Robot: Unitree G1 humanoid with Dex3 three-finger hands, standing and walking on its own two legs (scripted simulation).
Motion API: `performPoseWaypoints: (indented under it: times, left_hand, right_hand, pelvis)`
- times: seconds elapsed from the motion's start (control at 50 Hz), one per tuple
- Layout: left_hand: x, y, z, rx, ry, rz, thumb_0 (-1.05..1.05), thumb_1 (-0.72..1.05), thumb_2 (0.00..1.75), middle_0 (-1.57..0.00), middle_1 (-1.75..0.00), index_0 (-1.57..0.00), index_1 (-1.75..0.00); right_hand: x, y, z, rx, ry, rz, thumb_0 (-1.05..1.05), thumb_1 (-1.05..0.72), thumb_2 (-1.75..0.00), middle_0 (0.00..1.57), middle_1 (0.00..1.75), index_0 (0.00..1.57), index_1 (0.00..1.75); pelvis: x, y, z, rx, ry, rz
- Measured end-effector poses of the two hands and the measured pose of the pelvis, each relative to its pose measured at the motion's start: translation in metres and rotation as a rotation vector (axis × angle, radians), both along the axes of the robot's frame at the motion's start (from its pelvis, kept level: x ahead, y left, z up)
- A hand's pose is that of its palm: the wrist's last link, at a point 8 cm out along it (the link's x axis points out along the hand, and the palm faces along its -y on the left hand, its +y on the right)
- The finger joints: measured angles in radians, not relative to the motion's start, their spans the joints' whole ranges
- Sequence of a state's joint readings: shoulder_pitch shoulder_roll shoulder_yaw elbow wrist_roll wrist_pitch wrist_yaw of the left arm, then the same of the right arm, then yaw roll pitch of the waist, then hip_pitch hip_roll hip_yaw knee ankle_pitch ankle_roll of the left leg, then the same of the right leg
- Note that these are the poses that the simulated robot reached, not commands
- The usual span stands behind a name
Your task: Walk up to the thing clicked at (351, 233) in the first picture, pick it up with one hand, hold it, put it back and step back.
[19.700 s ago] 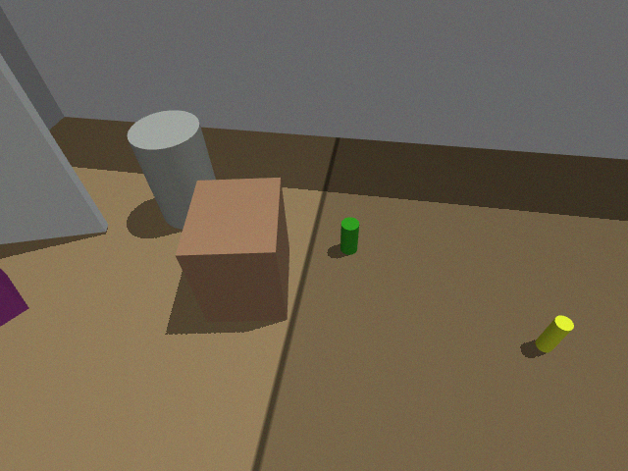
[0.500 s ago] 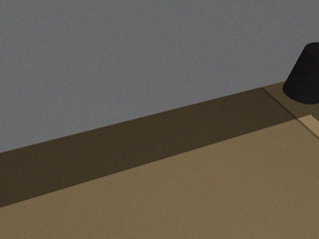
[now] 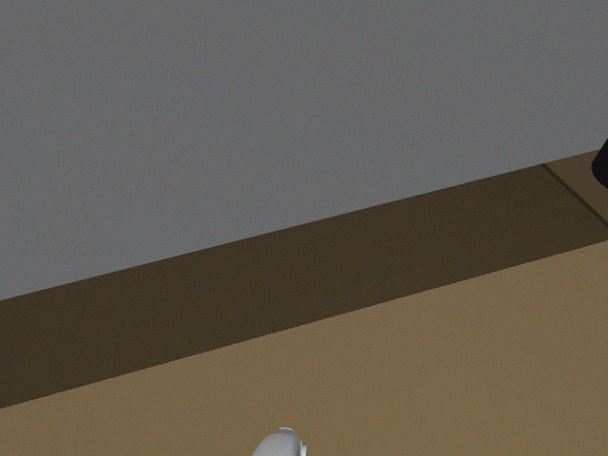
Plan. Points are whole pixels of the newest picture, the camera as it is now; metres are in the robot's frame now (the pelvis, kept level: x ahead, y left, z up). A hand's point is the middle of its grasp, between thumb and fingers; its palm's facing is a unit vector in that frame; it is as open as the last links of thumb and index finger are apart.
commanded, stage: walk up
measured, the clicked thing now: out of the picture -0.02 +1.37 -0.70
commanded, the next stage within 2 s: none
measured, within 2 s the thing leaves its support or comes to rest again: neither
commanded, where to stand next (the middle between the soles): +0.55 +0.02 m, yaw -3 degrees
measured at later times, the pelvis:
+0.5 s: pelvis +0.23 +0.00 +0.00, yaw +0 degrees
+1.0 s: pelvis +0.42 -0.04 -0.01, yaw +24 degrees
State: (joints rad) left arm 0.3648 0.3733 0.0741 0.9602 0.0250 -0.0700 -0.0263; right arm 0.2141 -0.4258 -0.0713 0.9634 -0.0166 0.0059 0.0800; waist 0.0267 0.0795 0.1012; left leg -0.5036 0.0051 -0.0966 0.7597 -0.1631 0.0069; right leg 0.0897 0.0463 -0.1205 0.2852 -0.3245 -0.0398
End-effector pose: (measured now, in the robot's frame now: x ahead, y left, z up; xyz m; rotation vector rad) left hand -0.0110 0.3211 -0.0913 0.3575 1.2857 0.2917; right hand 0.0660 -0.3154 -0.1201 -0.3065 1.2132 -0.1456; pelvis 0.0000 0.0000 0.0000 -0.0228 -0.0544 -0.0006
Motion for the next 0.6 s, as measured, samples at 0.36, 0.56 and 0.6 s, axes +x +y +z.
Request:
performPoseWaypoints:
  times: [0.36, 0.56, 0.6]
  left_hand:
    - [0.239, 0.000, -0.016, -0.100, -0.146, -0.120, 0.01, 0.90, 0.90, -0.21, -0.30, -0.20, -0.30]
    - [0.366, -0.016, 0.006, -0.027, -0.249, -0.150, 0.01, 0.90, 0.90, -0.21, -0.30, -0.20, -0.30]
    - [0.390, -0.026, 0.011, -0.007, -0.337, -0.126, 0.01, 0.90, 0.90, -0.21, -0.30, -0.20, -0.30]
  right_hand:
    - [0.188, 0.031, 0.036, -0.050, -0.196, -0.002, 0.00, -0.90, -0.90, 0.21, 0.30, 0.21, 0.30]
    - [0.211, -0.009, 0.011, -0.017, 0.023, -0.002, 0.00, -0.90, -0.90, 0.21, 0.30, 0.21, 0.30]
    - [0.227, -0.020, 0.001, -0.012, 0.093, 0.039, 0.00, -0.90, -0.90, 0.21, 0.30, 0.21, 0.30]
  pelvis:
    - [0.171, 0.018, 0.003, 0.019, -0.012, -0.013]
    - [0.253, -0.019, -0.004, 0.046, 0.012, 0.091]
    - [0.271, -0.031, -0.009, 0.044, 0.018, 0.127]
